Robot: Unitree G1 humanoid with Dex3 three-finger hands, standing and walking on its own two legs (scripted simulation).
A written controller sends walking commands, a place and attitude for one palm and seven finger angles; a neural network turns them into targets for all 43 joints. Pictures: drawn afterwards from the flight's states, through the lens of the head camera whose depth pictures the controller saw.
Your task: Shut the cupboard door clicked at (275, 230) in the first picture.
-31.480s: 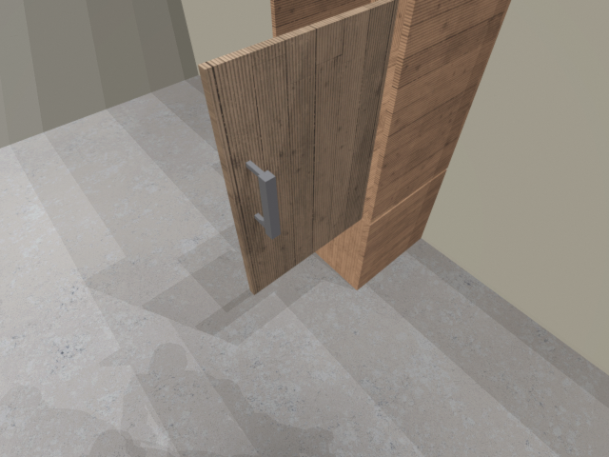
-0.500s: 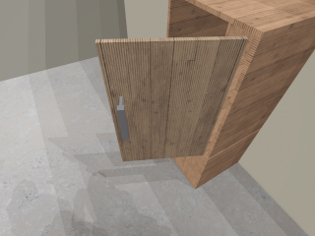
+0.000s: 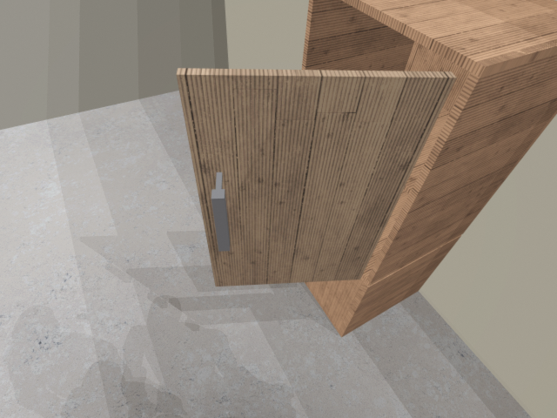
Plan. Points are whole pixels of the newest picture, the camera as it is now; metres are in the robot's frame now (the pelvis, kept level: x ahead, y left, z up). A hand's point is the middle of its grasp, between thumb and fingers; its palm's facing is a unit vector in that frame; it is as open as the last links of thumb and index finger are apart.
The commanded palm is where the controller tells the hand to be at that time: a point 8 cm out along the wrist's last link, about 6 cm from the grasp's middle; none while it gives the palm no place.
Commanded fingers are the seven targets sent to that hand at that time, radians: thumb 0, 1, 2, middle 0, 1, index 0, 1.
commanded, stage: look again from close up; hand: left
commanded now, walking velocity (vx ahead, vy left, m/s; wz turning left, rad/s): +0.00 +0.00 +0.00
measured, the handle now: (221, 213) +0.46 +0.14 -0.01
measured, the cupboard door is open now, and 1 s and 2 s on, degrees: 65 65 65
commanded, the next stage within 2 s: shuffle to correct the standing spot in 0.06 s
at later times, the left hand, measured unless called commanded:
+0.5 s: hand out of the picture +0.01 +0.14 -0.18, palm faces +0.05 -0.98 -0.20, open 7.4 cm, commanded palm none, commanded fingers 0.00 0.90 0.90 -0.20 -0.30 -0.20 -0.30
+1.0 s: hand out of the picture +0.04 +0.06 -0.19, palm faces +0.21 -0.97 -0.16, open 7.4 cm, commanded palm none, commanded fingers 0.00 0.90 0.90 -0.20 -0.30 -0.20 -0.30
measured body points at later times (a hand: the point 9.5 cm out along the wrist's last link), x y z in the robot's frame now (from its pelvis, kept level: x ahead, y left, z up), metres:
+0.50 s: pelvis +0.02 -0.04 +0.00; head +0.04 -0.03 +0.45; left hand +0.01 +0.19 -0.16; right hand +0.02 -0.27 -0.16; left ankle +0.02 +0.03 -0.74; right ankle -0.03 -0.17 -0.74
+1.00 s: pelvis +0.07 -0.11 -0.01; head +0.10 -0.08 +0.44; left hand +0.03 +0.11 -0.17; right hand +0.15 -0.33 -0.16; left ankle +0.03 +0.00 -0.74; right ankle +0.10 -0.26 -0.74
